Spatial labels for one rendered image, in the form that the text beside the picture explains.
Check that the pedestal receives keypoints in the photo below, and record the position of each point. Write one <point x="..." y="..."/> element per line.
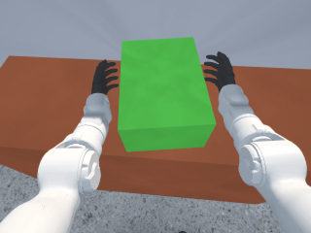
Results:
<point x="42" y="101"/>

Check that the left robot upper arm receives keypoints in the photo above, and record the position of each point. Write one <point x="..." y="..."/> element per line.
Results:
<point x="66" y="176"/>

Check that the right robot hand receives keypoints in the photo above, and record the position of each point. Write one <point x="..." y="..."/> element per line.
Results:
<point x="224" y="75"/>

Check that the left robot hand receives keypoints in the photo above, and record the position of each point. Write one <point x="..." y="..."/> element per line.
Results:
<point x="99" y="83"/>

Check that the right robot upper arm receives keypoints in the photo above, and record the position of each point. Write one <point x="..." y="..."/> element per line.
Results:
<point x="277" y="170"/>

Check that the robot left forearm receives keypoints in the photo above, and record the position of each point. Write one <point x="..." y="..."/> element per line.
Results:
<point x="93" y="128"/>

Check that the carton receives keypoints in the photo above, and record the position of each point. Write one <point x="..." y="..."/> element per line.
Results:
<point x="164" y="103"/>

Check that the robot right forearm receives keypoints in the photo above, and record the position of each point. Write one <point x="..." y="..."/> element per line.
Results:
<point x="240" y="120"/>

